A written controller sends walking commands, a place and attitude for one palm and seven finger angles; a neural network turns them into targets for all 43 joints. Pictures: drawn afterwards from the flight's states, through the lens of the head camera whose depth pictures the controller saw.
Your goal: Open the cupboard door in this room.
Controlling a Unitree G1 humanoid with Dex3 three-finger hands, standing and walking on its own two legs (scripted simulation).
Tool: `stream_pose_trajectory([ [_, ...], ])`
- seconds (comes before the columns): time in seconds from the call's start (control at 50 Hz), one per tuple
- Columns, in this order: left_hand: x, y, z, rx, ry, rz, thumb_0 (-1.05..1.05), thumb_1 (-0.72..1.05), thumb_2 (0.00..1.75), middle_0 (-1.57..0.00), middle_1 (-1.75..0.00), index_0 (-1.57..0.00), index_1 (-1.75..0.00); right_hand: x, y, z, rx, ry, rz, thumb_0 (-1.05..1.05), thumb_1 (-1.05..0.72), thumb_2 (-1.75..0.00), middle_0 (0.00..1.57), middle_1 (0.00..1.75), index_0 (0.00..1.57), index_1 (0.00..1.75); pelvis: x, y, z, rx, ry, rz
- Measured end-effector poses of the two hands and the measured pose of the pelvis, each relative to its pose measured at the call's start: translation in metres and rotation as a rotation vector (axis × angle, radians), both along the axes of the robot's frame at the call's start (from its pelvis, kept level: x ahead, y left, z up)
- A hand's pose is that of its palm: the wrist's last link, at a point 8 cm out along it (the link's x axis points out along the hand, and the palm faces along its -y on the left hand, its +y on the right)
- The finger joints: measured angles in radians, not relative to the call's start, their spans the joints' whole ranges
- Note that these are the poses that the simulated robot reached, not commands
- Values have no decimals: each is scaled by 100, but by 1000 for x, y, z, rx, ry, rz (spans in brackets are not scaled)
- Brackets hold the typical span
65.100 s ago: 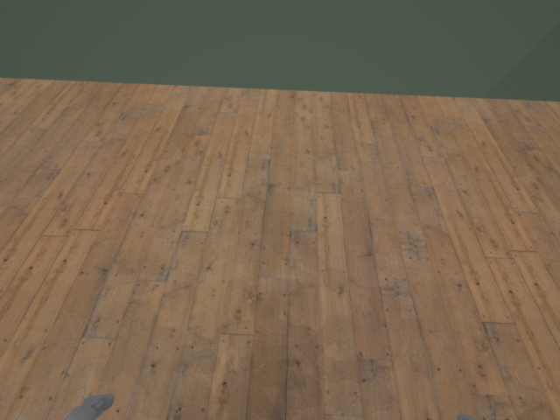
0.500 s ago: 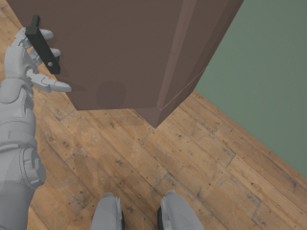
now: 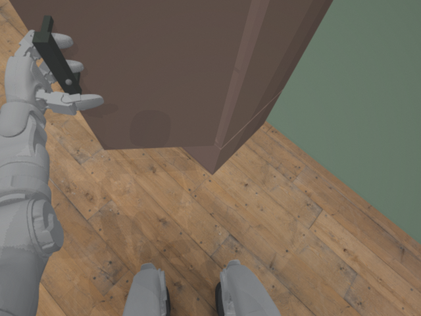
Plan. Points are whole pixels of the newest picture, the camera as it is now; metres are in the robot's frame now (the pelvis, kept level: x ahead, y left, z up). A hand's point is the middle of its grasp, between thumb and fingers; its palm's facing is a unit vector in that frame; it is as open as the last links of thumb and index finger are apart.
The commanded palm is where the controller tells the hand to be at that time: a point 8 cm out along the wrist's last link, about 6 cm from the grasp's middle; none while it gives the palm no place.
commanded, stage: close the thumb around the handle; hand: left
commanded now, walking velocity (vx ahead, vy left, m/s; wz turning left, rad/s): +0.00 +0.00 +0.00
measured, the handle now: (62, 60) +0.57 +0.23 +0.06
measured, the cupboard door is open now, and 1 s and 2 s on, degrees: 48 63 96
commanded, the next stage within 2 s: pull the door open along its arc in 0.44 s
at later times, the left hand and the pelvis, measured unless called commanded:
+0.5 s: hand (74, 81) +0.52 +0.20 +0.06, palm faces +0.00 -1.00 -0.02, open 5.5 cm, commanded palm +0.50 +0.24 +0.06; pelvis +0.01 +0.00 +0.00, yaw +0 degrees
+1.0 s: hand (80, 123) +0.44 +0.18 +0.06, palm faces -0.02 -1.00 +0.00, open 5.9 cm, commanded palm +0.38 +0.24 +0.06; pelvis +0.03 +0.00 +0.03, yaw +0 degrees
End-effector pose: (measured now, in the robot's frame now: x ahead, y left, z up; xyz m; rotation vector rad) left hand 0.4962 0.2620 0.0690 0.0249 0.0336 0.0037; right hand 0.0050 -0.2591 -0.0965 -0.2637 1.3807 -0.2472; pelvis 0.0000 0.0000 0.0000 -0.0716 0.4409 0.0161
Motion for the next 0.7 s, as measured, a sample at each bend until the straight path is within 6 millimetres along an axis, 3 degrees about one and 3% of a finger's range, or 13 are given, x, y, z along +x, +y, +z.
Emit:
stream_pose_trajectory([
  [0.34, 6, -1, -5, -5, 2, 2, 0, 67, 80, -38, -133, -38, -133, 3, 1, 1, -6, 7, 0, 1, -91, -90, 20, 30, 20, 30, 4, 2, 0, -1, 8, -2],
  [0.42, 7, -6, -5, -1, 5, -18, 0, 75, 84, -39, -134, -39, -134, 4, 1, 1, -6, 8, -1, 1, -91, -90, 20, 30, 20, 30, 4, 2, 1, -1, 7, -1],
  [0.7, 1, -8, -5, -6, 3, 12, 0, 76, 83, -36, -135, -35, -135, 11, 1, 3, 13, -7, -13, 1, -91, -90, 20, 30, 20, 30, 10, 1, 5, 7, -1, -9],
])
